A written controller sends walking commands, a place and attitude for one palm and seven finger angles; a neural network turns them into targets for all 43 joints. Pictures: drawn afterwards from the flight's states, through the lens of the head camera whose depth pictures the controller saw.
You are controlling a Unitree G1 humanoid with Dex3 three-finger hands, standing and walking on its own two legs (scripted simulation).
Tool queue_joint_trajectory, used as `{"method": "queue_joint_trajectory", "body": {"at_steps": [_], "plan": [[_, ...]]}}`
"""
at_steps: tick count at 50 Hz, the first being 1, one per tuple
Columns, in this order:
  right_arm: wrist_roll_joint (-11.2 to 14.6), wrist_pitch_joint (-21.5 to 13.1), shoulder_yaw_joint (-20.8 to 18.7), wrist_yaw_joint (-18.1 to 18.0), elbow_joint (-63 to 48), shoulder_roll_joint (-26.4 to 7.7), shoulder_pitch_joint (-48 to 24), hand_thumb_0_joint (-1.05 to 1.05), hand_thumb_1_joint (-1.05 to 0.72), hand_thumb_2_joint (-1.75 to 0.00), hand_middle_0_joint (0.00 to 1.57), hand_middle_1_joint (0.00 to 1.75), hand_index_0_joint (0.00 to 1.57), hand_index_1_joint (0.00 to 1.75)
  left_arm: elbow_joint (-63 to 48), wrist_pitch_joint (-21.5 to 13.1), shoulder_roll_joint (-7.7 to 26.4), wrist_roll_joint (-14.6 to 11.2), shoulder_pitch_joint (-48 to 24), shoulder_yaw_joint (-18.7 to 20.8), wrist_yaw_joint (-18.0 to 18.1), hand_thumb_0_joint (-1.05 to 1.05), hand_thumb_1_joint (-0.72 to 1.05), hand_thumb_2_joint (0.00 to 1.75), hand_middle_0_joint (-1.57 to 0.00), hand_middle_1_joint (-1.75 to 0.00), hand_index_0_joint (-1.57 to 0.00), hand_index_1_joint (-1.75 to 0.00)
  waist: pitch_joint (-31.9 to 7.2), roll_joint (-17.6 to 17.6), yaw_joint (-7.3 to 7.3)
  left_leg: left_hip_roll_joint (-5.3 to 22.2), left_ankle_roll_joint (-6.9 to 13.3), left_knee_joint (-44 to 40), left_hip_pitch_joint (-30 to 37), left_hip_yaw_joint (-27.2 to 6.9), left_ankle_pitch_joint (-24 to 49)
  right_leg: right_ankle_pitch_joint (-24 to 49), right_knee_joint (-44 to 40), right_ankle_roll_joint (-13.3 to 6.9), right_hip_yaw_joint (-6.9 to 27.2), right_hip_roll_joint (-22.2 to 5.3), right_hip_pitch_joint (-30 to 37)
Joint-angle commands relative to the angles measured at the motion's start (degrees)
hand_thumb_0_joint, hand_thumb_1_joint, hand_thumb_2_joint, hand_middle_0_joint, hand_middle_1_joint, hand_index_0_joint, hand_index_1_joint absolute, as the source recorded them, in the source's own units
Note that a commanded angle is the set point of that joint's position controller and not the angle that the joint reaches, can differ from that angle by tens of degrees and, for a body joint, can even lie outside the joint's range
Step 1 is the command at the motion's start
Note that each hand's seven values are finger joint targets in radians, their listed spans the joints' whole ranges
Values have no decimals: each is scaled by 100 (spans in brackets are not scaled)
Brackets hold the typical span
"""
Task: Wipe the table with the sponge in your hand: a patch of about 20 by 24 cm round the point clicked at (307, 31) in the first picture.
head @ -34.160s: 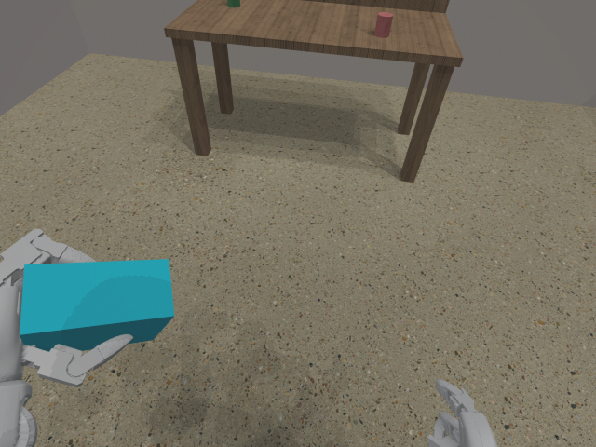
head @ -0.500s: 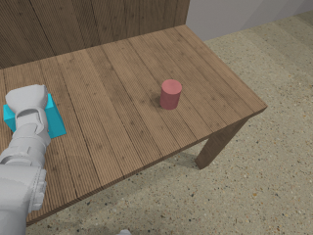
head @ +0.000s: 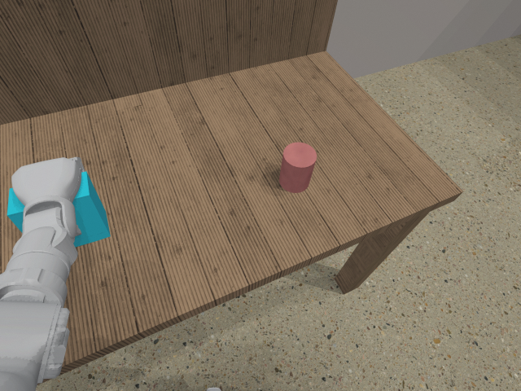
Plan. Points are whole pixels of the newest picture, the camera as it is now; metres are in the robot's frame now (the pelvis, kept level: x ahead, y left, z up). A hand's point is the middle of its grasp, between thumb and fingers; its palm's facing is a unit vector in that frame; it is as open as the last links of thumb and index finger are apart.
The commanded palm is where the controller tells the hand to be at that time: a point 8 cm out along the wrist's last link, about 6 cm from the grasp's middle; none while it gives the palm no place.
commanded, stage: wipe back along the first lane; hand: left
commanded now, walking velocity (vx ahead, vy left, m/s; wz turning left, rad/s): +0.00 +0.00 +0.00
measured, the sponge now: (68, 221) +0.39 +0.35 -0.03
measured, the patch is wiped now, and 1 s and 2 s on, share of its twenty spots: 1.00 1.00 1.00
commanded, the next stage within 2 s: lift the sponge slowly off the table in 1.44 s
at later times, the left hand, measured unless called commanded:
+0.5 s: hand (66, 228) +0.36 +0.32 +0.01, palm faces -0.07 +0.00 -1.00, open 10.0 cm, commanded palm +0.32 +0.29 +0.04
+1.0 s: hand (70, 254) +0.31 +0.30 +0.01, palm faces -0.06 -0.01 -1.00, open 10.0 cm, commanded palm +0.28 +0.27 +0.04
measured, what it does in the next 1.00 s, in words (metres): stands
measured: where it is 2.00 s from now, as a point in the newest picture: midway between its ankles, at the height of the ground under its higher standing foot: outside the picture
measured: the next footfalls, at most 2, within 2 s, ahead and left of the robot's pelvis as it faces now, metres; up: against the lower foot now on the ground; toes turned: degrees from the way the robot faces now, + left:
none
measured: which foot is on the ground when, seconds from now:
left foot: down 0.00-1.00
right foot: down 0.00-1.00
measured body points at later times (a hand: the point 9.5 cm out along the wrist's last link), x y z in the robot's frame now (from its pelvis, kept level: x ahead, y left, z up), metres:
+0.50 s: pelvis -0.01 +0.00 +0.00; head +0.03 +0.01 +0.45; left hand +0.36 +0.32 +0.06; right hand +0.10 -0.25 -0.12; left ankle -0.01 +0.09 -0.71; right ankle -0.03 -0.12 -0.71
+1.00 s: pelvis +0.00 +0.00 +0.01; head +0.02 -0.01 +0.46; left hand +0.31 +0.30 +0.06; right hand +0.15 -0.25 -0.11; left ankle -0.01 +0.09 -0.71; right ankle -0.03 -0.12 -0.71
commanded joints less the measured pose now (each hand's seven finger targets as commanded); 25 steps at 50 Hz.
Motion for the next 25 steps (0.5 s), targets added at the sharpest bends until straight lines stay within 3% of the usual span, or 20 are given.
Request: {"method": "queue_joint_trajectory", "body": {"at_steps": [1, 2, 6, 8, 11, 12, 13, 16, 17, 20, 22, 25], "plan": [[18, -67, -322, -53, -452, -975, 347, 0, -90, -90, 20, 30, 20, 30, -352, 65, 801, 28, -601, -13, -80, 0, 10, 130, -120, -160, -120, -160, -1538, 1, 41, -109, 33, -364, 1618, -97, 2426, 2221, -319, -320, -59, 158, 570], [22, -63, -316, -58, -466, -980, 298, 0, -90, -90, 20, 30, 20, 30, -414, 48, 868, -20, -503, 124, -83, 0, 10, 130, -120, -160, -120, -160, -1546, -16, 122, -86, 33, -395, 1608, -125, 2500, 2285, -312, -346, -56, 153, 630], [48, -44, -300, -47, -518, -964, 221, 0, -90, -90, 20, 30, 20, 30, -387, 147, 534, -24, -295, -159, -68, 0, 10, 130, -120, -160, -120, -160, -1166, -166, 58, -117, 39, -464, 1445, -117, 2119, 1969, -366, -327, -91, 152, 508], [59, -41, -315, -56, -523, -969, 177, 0, -90, -90, 20, 30, 20, 30, -548, 143, 546, -57, -273, -95, -46, 0, 10, 130, -120, -160, -120, -160, -1248, -169, 100, -109, 41, -504, 1562, -161, 2131, 1877, -380, -334, -89, 142, 505], [70, -58, -308, -61, -591, -919, 60, 0, -90, -90, 20, 30, 20, 30, -726, 206, 239, -102, -193, -334, -35, 0, 10, 130, -120, -160, -120, -160, -1194, -132, 87, -101, 44, -551, 1605, -125, 1949, 1714, -428, -338, -99, 141, 494], [71, -62, -300, -77, -609, -927, 20, 0, -90, -90, 20, 30, 20, 30, -789, 210, 338, -122, -181, -206, -40, 0, 10, 130, -120, -160, -120, -160, -1219, -119, 153, -80, 28, -595, 1629, -183, 1995, 1687, -422, -360, -96, 138, 523], [79, -51, -301, -76, -580, -918, 22, 0, -90, -90, 20, 30, 20, 30, -762, 229, 234, -108, -196, -320, -35, 0, 10, 130, -120, -160, -120, -160, -1172, -125, 93, -92, 29, -584, 1678, -177, 1956, 1648, -429, -345, -98, 137, 454], [85, -52, -292, -82, -654, -897, -87, 0, -90, -90, 20, 30, 20, 30, -886, 306, 100, -160, 77, -377, -17, 0, 10, 130, -120, -160, -120, -160, -1153, -198, 153, -98, 27, -631, 1647, -154, 1822, 1547, -459, -351, -114, 138, 546], [84, -51, -295, -94, -667, -900, -146, 0, -90, -90, 20, 30, 20, 30, -1003, 299, 178, -189, 132, -236, -14, 0, 10, 130, -120, -160, -120, -160, -1207, -177, 222, -68, 15, -651, 1696, -187, 1957, 1620, -442, -372, -107, 133, 596], [107, -53, -282, -86, -717, -858, -249, 0, -90, -90, 20, 30, 20, 30, -1186, 397, -191, -210, 119, -572, 2, 0, 10, 130, -120, -160, -120, -160, -1043, -118, 147, -85, 3, -687, 1760, -197, 1792, 1436, -486, -350, -137, 133, 464], [104, -47, -265, -109, -735, -879, -331, 0, -90, -90, 20, 30, 20, 30, -1214, 462, 11, -227, 228, -363, 7, 0, 10, 130, -120, -160, -120, -160, -998, -180, 235, -70, -2, -755, 1717, -221, 1720, 1362, -505, -377, -118, 129, 568], [116, -40, -246, -121, -771, -857, -386, 0, -90, -90, 20, 30, 20, 30, -1279, 557, -245, -198, 280, -612, -9, 0, 10, 130, -120, -160, -120, -160, -854, -294, 164, -108, -4, -772, 1696, -212, 1616, 1331, -531, -354, -144, 120, 540]]}}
